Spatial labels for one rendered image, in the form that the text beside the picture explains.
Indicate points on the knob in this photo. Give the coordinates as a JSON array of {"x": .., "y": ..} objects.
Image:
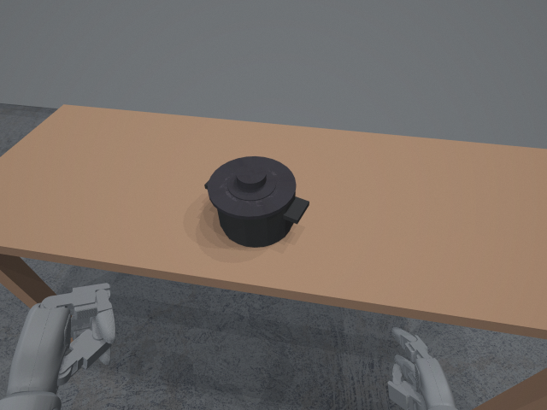
[{"x": 251, "y": 176}]

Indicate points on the pot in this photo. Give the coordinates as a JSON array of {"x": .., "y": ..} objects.
[{"x": 266, "y": 231}]

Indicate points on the lid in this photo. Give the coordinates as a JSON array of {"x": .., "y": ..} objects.
[{"x": 231, "y": 199}]

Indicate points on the right robot hand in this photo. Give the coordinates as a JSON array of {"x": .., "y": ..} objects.
[{"x": 428, "y": 386}]

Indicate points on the robot left forearm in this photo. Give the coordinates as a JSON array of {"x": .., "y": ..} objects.
[{"x": 31, "y": 400}]

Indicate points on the table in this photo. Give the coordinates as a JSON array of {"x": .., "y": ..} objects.
[{"x": 440, "y": 230}]

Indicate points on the left robot hand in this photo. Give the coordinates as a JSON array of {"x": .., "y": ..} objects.
[{"x": 39, "y": 363}]

